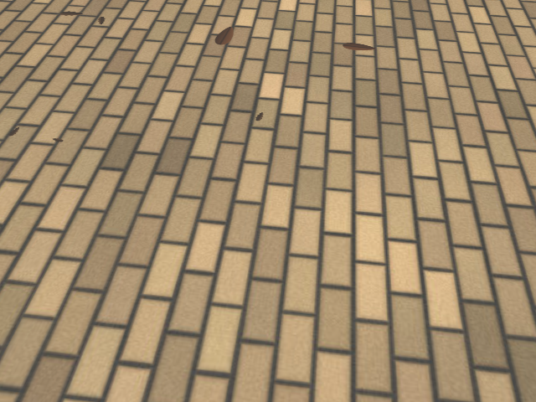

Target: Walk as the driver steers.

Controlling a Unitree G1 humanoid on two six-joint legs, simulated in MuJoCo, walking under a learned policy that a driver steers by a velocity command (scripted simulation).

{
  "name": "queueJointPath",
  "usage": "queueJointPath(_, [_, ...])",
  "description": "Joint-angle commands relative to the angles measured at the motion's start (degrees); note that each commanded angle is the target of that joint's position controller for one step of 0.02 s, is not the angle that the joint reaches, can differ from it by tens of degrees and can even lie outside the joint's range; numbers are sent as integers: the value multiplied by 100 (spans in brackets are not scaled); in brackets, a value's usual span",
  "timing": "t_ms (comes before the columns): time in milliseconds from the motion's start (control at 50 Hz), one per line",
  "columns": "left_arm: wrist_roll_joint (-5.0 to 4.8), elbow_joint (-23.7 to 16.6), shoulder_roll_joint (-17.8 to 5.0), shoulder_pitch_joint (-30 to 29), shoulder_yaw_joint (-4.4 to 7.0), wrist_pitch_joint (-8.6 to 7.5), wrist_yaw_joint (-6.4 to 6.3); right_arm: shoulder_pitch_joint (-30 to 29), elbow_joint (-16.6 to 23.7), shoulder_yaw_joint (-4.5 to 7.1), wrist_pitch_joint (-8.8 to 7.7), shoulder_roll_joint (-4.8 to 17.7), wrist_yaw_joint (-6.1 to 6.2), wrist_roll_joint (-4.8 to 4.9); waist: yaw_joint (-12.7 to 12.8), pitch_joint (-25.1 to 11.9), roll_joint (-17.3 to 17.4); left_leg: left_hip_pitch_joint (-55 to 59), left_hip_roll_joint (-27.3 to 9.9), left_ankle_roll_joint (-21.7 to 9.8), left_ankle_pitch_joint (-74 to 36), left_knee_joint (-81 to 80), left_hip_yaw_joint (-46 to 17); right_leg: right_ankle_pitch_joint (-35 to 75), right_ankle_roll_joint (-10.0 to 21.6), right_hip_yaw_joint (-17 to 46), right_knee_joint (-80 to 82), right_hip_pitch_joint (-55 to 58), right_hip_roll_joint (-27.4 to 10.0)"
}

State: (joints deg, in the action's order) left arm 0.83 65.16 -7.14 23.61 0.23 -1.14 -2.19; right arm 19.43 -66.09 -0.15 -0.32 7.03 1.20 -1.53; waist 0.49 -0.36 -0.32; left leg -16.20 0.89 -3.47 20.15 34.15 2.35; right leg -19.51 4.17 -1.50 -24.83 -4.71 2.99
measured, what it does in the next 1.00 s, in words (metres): walks ahead: left foot, then right foot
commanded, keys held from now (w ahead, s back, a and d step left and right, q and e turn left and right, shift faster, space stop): w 1.00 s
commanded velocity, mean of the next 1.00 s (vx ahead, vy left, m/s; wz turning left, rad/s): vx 0.43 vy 0.00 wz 0.00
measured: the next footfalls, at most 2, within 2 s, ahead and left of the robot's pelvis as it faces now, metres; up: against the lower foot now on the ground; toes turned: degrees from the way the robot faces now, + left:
left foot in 0.20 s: +0.15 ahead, +0.13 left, +0.00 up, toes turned +4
right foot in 0.70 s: +0.49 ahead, -0.03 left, +0.00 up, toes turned -4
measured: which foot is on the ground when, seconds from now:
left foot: up 0.00-0.18, down 0.20-0.70, up 0.72-1.00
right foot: down 0.00-0.20, up 0.22-0.68, down 0.70-1.00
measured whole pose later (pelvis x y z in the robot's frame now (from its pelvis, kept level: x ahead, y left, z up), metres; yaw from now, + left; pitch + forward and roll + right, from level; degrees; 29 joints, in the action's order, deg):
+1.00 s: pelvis +0.48 +0.02 +0.01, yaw +0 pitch +0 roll -1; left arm 0.8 62.5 -9.5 25.3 2.5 -5.7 0.0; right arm 8.8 -54.3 2.8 -2.4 11.1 -1.4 -2.0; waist 1.6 2.2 1.6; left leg -36.1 -6.7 -2.6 7.0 54.1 0.5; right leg -10.7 6.2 -6.1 -13.9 -3.4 5.5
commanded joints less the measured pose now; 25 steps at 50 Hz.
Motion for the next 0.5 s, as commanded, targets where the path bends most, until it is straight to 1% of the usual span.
queueJointPath(20, [55,70,-784,865,217,-46,2,-643,602,93,-169,344,-91,-69,298,1581,-649,-1789,-244,-103,393,1031,92,-2228,1116,2496,1866,-460,-2078])
queueJointPath(40, [93,67,-814,886,240,-98,13,-741,703,127,-228,412,-118,-56,291,1534,-543,-2060,-329,-113,441,1169,25,-1757,1156,2446,1819,-156,-2102])
queueJointPath(60, [101,56,-831,873,257,-148,21,-801,782,156,-287,449,-148,-33,266,1452,-453,-2153,-378,-113,423,1105,4,-1308,1133,2285,1735,82,-2059])
queueJointPath(80, [93,40,-839,836,268,-195,28,-860,858,180,-338,465,-176,4,237,1357,-417,-2049,-378,-106,348,917,32,-887,1075,2075,1650,187,-1973])
queueJointPath(120, [74,4,-876,725,283,-263,38,-870,964,227,-390,467,-222,63,127,1180,-473,-1443,-258,-106,116,479,179,-242,951,1675,1452,40,-1794])
queueJointPath(140, [47,-28,-910,589,291,-281,45,-660,940,244,-397,426,-239,86,-37,1098,-492,-843,-149,-117,-147,138,313,17,862,1432,1271,-268,-1681])
queueJointPath(160, [8,-80,-930,384,293,-295,58,-190,797,267,-402,367,-242,111,-306,983,-427,123,47,-133,-459,-295,489,321,727,1112,934,-801,-1487])
queueJointPath(180, [12,-121,-901,307,274,-334,83,503,541,352,-411,468,-210,122,-585,719,-207,1288,264,-160,-510,-547,499,1033,572,793,252,-1332,-1215])
queueJointPath(200, [15,-205,-748,205,215,-396,129,1364,331,485,-454,812,-137,59,-966,285,467,2406,-423,-320,-9,-1035,-449,1301,339,202,-1203,-1983,-776])
queueJointPath(220, [-33,-469,-275,346,103,-418,182,2196,232,642,-439,1514,-84,11,-1062,-264,1962,3191,-2100,-962,1436,-2208,-3255,-493,7,-541,-3344,-3169,8])
queueJointPath(240, [144,-565,-712,-39,221,-394,226,1908,190,554,-337,1194,-77,42,-846,120,1234,2541,-2277,-1144,1902,-2621,-4052,-967,120,101,-4312,-3604,-166])
queueJointPath(260, [148,-692,-646,-349,224,-389,282,1149,432,498,-330,1091,-86,22,-517,634,576,1970,-2181,-1058,1796,-2537,-3424,-389,210,248,-4596,-3806,-516])
queueJointPath(280, [109,-705,-547,-458,203,-421,326,674,585,456,-372,971,-116,29,-337,769,197,1517,-1953,-946,997,-2606,-2809,166,216,307,-4435,-3633,-688])
queueJointPath(300, [97,-685,-499,-420,219,-417,346,480,644,409,-424,886,-120,42,-154,761,105,1251,-1717,-813,331,-2656,-2286,445,186,294,-4201,-3361,-791])
queueJointPath(320, [128,-654,-482,-299,228,-364,358,435,623,341,-474,716,-106,59,-23,700,166,1135,-1506,-706,-242,-2686,-1853,573,111,247,-4011,-3149,-839])
queueJointPath(340, [135,-634,-464,-229,237,-306,372,538,574,305,-516,659,-90,61,25,619,234,1166,-1398,-675,-791,-2663,-1559,652,57,160,-3931,-3060,-806])
queueJointPath(360, [128,-667,-502,-289,259,-257,382,705,502,281,-552,645,-72,68,47,607,271,1257,-1333,-668,-1337,-2638,-1341,713,15,75,-3848,-3134,-775])
queueJointPath(380, [117,-730,-521,-447,275,-215,390,850,438,266,-574,667,-59,76,59,631,316,1337,-1290,-670,-1793,-2624,-1155,797,-23,1,-3738,-3279,-760])
queueJointPath(420, [111,-914,-505,-955,273,-164,401,1086,365,236,-590,697,-50,68,-7,709,364,1433,-1243,-693,-2419,-2625,-905,1031,-94,-127,-3433,-3589,-756])
queueJointPath(460, [91,-1160,-484,-1597,250,-155,413,1186,353,193,-597,657,-52,59,-100,826,394,1388,-1161,-705,-2847,-2661,-701,1302,-153,-260,-2842,-3680,-714])
queueJointPath(500, [49,-1366,-427,-2152,208,-164,423,1237,352,165,-612,639,-48,61,-185,908,449,1310,-1072,-675,-3177,-2674,-515,1602,-160,-395,-2054,-3449,-610])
